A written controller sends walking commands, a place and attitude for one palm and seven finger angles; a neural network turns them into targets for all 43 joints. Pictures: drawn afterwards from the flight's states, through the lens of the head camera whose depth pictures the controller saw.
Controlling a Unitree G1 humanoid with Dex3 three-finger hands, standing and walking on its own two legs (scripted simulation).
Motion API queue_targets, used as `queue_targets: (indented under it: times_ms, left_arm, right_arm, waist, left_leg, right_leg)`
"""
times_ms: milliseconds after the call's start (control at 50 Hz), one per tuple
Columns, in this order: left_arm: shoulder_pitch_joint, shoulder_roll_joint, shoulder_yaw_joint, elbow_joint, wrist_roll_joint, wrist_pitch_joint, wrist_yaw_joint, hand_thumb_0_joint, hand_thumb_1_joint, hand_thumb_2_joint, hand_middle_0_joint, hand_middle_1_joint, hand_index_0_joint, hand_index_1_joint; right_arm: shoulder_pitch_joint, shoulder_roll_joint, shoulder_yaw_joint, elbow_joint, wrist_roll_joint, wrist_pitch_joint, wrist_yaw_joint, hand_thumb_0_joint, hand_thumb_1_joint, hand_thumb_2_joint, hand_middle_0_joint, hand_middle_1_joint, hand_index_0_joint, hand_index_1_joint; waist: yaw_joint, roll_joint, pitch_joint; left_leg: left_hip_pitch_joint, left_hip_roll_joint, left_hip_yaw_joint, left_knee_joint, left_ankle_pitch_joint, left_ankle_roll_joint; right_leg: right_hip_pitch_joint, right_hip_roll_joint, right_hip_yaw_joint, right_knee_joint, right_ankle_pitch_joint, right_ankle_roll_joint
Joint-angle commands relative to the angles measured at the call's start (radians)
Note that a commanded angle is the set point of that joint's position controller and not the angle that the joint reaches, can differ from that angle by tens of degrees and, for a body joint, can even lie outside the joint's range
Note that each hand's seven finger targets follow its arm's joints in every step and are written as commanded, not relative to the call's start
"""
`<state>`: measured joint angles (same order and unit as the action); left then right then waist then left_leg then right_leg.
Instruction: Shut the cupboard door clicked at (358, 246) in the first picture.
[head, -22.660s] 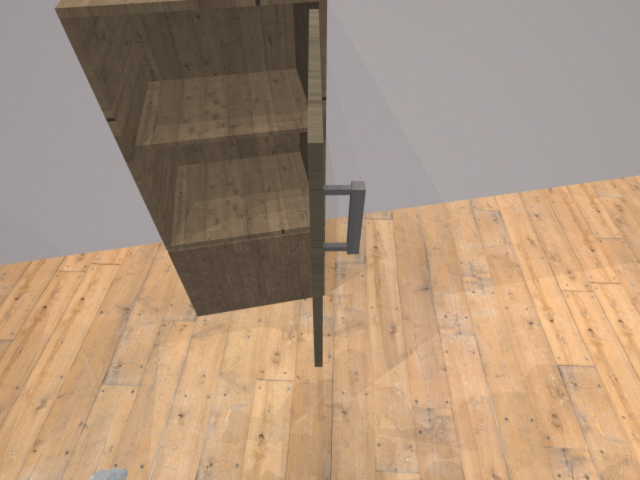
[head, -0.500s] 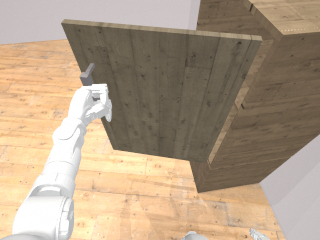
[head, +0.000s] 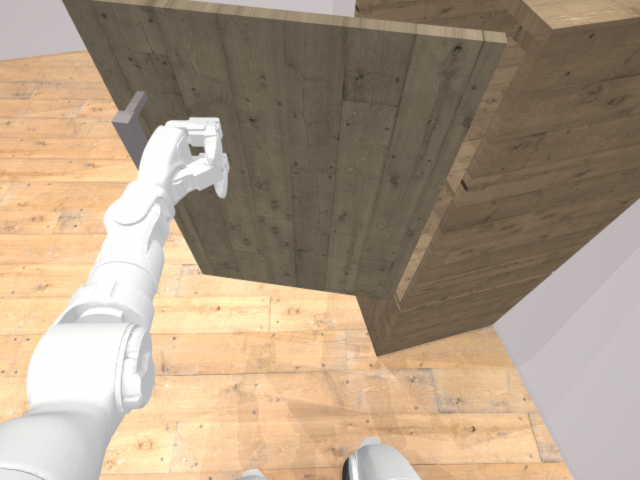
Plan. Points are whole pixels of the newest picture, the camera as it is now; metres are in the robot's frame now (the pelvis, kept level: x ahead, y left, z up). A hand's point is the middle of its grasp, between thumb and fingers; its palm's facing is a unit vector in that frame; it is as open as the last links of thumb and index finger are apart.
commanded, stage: push the door shut along its arc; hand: left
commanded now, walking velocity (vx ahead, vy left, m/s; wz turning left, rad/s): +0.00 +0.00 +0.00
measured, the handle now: (150, 149) +0.52 +0.17 +0.09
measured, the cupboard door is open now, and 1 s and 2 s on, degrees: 67 48 48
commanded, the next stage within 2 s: pull the fist back off the door in 0.68 s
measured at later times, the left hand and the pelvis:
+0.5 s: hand (241, 143) +0.52 +0.06 +0.10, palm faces -0.42 -0.91 -0.02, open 3.2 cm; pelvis +0.00 +0.00 -0.01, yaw +1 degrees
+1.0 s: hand (264, 123) +0.56 +0.02 +0.09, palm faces +0.03 -1.00 +0.01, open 3.1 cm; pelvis +0.01 -0.01 -0.02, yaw +0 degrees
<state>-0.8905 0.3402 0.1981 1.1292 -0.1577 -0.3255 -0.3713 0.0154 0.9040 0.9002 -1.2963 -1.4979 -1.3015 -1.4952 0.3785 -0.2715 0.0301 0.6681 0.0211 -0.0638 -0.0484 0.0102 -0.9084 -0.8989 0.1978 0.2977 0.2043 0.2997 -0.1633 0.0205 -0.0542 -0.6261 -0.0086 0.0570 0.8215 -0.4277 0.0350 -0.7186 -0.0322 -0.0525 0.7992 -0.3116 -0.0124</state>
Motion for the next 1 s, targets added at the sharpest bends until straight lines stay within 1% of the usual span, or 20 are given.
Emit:
queue_targets:
  times_ms: [0,40,80,260,360,400,420,460,480,540,600,640,760,780,800,820,880,900,940,980]
  left_arm:
    - [-0.495,0.207,0.049,-0.186,-0.01,-0.055,-0.012,0.0,0.9,0.9,-1.3,-1.5,-1.3,-1.5]
    - [-0.487,0.219,0.057,-0.156,-0.004,-0.046,-0.016,0.0,0.9,0.9,-1.3,-1.5,-1.3,-1.5]
    - [-0.538,0.217,0.048,-0.156,-0.004,-0.041,-0.023,0.0,0.9,0.9,-1.3,-1.5,-1.3,-1.5]
    - [-0.695,0.157,-0.028,-0.148,-0.001,-0.022,-0.057,0.0,0.9,0.9,-1.3,-1.5,-1.3,-1.5]
    - [-0.775,0.121,-0.059,-0.112,-0.007,0.003,-0.063,0.0,0.9,0.9,-1.3,-1.5,-1.3,-1.5]
    - [-0.787,0.161,-0.032,-0.104,0.0,0.006,-0.062,0.0,0.9,0.9,-1.3,-1.5,-1.3,-1.5]
    - [-0.804,0.134,-0.047,-0.11,-0.008,0.004,-0.068,0.0,0.9,0.9,-1.3,-1.5,-1.3,-1.5]
    - [-0.812,0.131,-0.056,-0.124,0.002,0.003,-0.077,0.0,0.9,0.9,-1.3,-1.5,-1.3,-1.5]
    - [-0.8,0.105,-0.071,-0.1,0.0,0.01,-0.08,0.0,0.9,0.9,-1.3,-1.5,-1.3,-1.5]
    - [-0.845,0.154,-0.037,-0.077,0.0,0.022,-0.079,0.0,0.9,0.9,-1.3,-1.5,-1.3,-1.5]
    - [-0.877,0.151,-0.042,-0.048,0.008,0.031,-0.074,0.0,0.9,0.9,-1.3,-1.5,-1.3,-1.5]
    - [-0.905,0.181,-0.028,-0.05,0.017,0.026,-0.077,0.0,0.9,0.9,-1.3,-1.5,-1.3,-1.5]
    - [-0.957,0.151,-0.052,-0.019,0.031,0.041,-0.09,0.0,0.9,0.9,-1.3,-1.5,-1.3,-1.5]
    - [-0.948,0.2,0.184,-0.02,-0.06,0.064,0.117,0.0,0.9,0.9,-1.3,-1.5,-1.3,-1.5]
    - [-0.868,0.145,0.132,-0.004,-0.021,0.075,0.215,0.0,0.9,0.9,-1.3,-1.5,-1.3,-1.5]
    - [-0.829,0.11,0.158,-0.006,-0.017,0.066,0.3,0.0,0.9,0.9,-1.3,-1.5,-1.3,-1.5]
    - [-0.79,0.043,0.139,-0.159,0.096,-0.045,0.545,0.0,0.9,0.9,-1.3,-1.5,-1.3,-1.5]
    - [-0.778,0.02,0.091,-0.19,0.161,-0.088,0.592,0.0,0.9,0.9,-1.3,-1.5,-1.3,-1.5]
    - [-0.771,-0.002,0.028,-0.206,0.232,-0.13,0.605,0.0,0.9,0.9,-1.3,-1.5,-1.3,-1.5]
    - [-0.745,0.002,0.015,-0.206,0.23,-0.118,0.575,0.0,0.9,0.9,-1.3,-1.5,-1.3,-1.5]
  right_arm:
    - [0.121,-0.165,-0.066,-0.08,-0.008,-0.025,-0.007,0.0,-0.9,-0.9,0.2,0.3,0.2,0.3]
    - [0.133,-0.171,-0.065,-0.082,-0.01,-0.015,-0.006,0.0,-0.9,-0.9,0.2,0.3,0.2,0.3]
    - [0.141,-0.172,-0.068,-0.08,-0.009,-0.012,-0.007,0.0,-0.9,-0.9,0.2,0.3,0.2,0.3]
    - [0.172,-0.177,-0.072,-0.047,-0.018,-0.013,-0.011,0.0,-0.9,-0.9,0.2,0.3,0.2,0.3]
    - [0.182,-0.182,-0.07,-0.026,-0.022,-0.018,-0.013,0.0,-0.9,-0.9,0.2,0.3,0.2,0.3]
    - [0.19,-0.186,-0.07,-0.023,-0.024,-0.019,-0.015,0.0,-0.9,-0.9,0.2,0.3,0.2,0.3]
    - [0.193,-0.184,-0.069,-0.022,-0.024,-0.02,-0.017,0.0,-0.9,-0.9,0.2,0.3,0.2,0.3]
    - [0.194,-0.184,-0.071,-0.019,-0.029,-0.021,-0.013,0.0,-0.9,-0.9,0.2,0.3,0.2,0.3]
    - [0.186,-0.182,-0.071,-0.019,-0.029,-0.021,-0.01,0.0,-0.9,-0.9,0.2,0.3,0.2,0.3]
    - [0.195,-0.192,-0.067,-0.012,-0.03,-0.016,-0.015,0.0,-0.9,-0.9,0.2,0.3,0.2,0.3]
    - [0.199,-0.189,-0.067,-0.009,-0.031,-0.018,-0.014,0.0,-0.9,-0.9,0.2,0.3,0.2,0.3]
    - [0.208,-0.194,-0.064,-0.007,-0.032,-0.016,-0.015,0.0,-0.9,-0.9,0.2,0.3,0.2,0.3]
    - [0.219,-0.193,-0.071,0.005,-0.037,-0.015,-0.011,0.0,-0.9,-0.9,0.2,0.3,0.2,0.3]
    - [0.248,-0.159,-0.058,-0.02,-0.036,-0.024,0.003,0.0,-0.9,-0.9,0.2,0.3,0.2,0.3]
    - [0.259,-0.152,-0.055,-0.029,-0.047,-0.028,0.029,0.0,-0.9,-0.9,0.2,0.3,0.2,0.3]
    - [0.276,-0.153,-0.064,-0.037,-0.058,-0.03,0.047,0.0,-0.9,-0.9,0.2,0.3,0.2,0.3]
    - [0.281,-0.136,-0.082,-0.049,-0.104,-0.021,0.106,0.0,-0.9,-0.9,0.2,0.3,0.2,0.3]
    - [0.284,-0.132,-0.089,-0.045,-0.114,-0.015,0.123,0.0,-0.9,-0.9,0.2,0.3,0.2,0.3]
    - [0.294,-0.138,-0.104,-0.036,-0.115,0.004,0.14,0.0,-0.9,-0.9,0.2,0.3,0.2,0.3]
    - [0.291,-0.142,-0.112,-0.043,-0.1,0.031,0.136,0.0,-0.9,-0.9,0.2,0.3,0.2,0.3]
  waist:
    - [-0.022,-0.008,-0.433]
    - [-0.021,-0.007,-0.414]
    - [-0.043,-0.042,-0.404]
    - [-0.088,0.058,-0.465]
    - [-0.124,0.035,-0.446]
    - [-0.124,0.014,-0.461]
    - [-0.123,0.066,-0.479]
    - [-0.12,0.076,-0.521]
    - [-0.122,0.072,-0.506]
    - [-0.136,0.042,-0.489]
    - [-0.155,0.02,-0.452]
    - [-0.148,0.06,-0.499]
    - [-0.168,0.09,-0.538]
    - [-0.108,0.146,-0.561]
    - [-0.102,0.139,-0.581]
    - [-0.107,0.047,-0.592]
    - [-0.068,0.066,-0.649]
    - [-0.068,0.078,-0.666]
    - [-0.075,0.089,-0.682]
    - [-0.07,0.065,-0.693]
  left_leg:
    - [0.143,-0.003,-0.084,-0.096,0.327,-0.008]
    - [0.132,-0.002,-0.086,-0.09,0.339,-0.007]
    - [0.105,-0.001,-0.08,-0.083,0.302,-0.002]
    - [0.199,0.001,-0.108,-0.043,0.36,-0.003]
    - [0.171,-0.001,-0.111,-0.025,0.33,0.003]
    - [0.139,-0.004,-0.109,-0.019,0.319,0.007]
    - [0.171,-0.009,-0.11,-0.013,0.356,0.006]
    - [0.217,-0.002,-0.125,-0.002,0.395,0.001]
    - [0.212,-0.002,-0.122,0.002,0.385,0.001]
    - [0.162,-0.004,-0.115,0.014,0.364,0.006]
    - [0.093,-0.007,-0.106,0.023,0.299,0.011]
    - [0.12,-0.008,-0.113,0.036,0.342,0.008]
    - [0.135,-0.004,-0.117,0.08,0.378,0.009]
    - [0.056,0.008,-0.132,0.073,0.364,-0.016]
    - [0.051,0.01,-0.133,0.055,0.364,-0.025]
    - [0.048,0.01,-0.139,0.059,0.404,-0.022]
    - [0.025,0.006,-0.102,0.089,0.467,-0.03]
    - [0.046,0.008,-0.096,0.095,0.493,-0.032]
    - [0.103,0.013,-0.1,0.091,0.527,-0.034]
    - [0.114,0.006,-0.081,0.059,0.489,-0.027]
  right_leg:
    - [0.243,0.033,0.031,-0.058,0.284,-0.016]
    - [0.227,0.036,0.029,-0.056,0.288,-0.016]
    - [0.221,0.037,0.034,-0.062,0.275,-0.011]
    - [0.109,0.044,0.02,-0.044,0.27,-0.017]
    - [0.073,0.05,0.015,-0.041,0.253,-0.015]
    - [0.096,0.048,0.021,-0.039,0.256,-0.016]
    - [0.081,0.051,0.011,-0.024,0.276,-0.024]
    - [0.054,0.051,0.009,-0.014,0.282,-0.024]
    - [0.039,0.052,0.009,-0.017,0.271,-0.022]
    - [0.045,0.057,0.01,-0.013,0.273,-0.021]
    - [0.046,0.056,0.016,-0.017,0.242,-0.018]
    - [0.035,0.06,0.009,0.006,0.26,-0.024]
    - [-0.031,0.064,0.004,0.037,0.268,-0.025]
    - [0.009,0.051,0.019,0.025,0.266,-0.016]
    - [0.035,0.051,0.013,0.029,0.27,-0.009]
    - [0.052,0.054,-0.002,0.034,0.303,-0.002]
    - [0.079,0.049,0.005,0.055,0.381,0.003]
    - [0.074,0.049,0.007,0.063,0.397,0.003]
    - [0.07,0.05,0.009,0.06,0.409,0.001]
    - [0.151,0.052,0.022,0.029,0.428,0.0]
